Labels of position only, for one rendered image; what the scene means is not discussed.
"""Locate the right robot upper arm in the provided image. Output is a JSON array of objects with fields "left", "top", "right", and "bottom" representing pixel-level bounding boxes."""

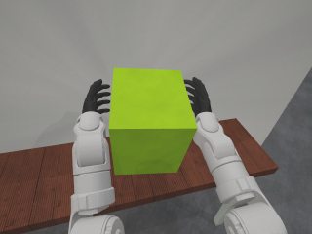
[{"left": 224, "top": 202, "right": 287, "bottom": 234}]

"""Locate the right robot hand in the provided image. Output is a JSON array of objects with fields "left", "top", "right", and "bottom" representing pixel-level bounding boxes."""
[{"left": 183, "top": 77, "right": 212, "bottom": 118}]

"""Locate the carton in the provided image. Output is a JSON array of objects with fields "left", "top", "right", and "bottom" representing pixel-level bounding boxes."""
[{"left": 108, "top": 67, "right": 198, "bottom": 175}]

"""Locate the left robot hand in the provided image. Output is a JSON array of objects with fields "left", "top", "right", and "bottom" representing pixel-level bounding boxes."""
[{"left": 82, "top": 79, "right": 111, "bottom": 114}]

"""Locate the robot left forearm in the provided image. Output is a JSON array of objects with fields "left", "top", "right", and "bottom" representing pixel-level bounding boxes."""
[{"left": 68, "top": 111, "right": 116, "bottom": 234}]

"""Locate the left robot upper arm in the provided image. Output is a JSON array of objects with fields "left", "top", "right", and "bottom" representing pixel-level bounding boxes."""
[{"left": 70, "top": 214, "right": 125, "bottom": 234}]

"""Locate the table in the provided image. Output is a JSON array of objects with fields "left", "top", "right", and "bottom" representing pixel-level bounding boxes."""
[{"left": 0, "top": 118, "right": 279, "bottom": 234}]

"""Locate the robot right forearm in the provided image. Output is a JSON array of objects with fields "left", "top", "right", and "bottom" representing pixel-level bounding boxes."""
[{"left": 193, "top": 112, "right": 288, "bottom": 234}]

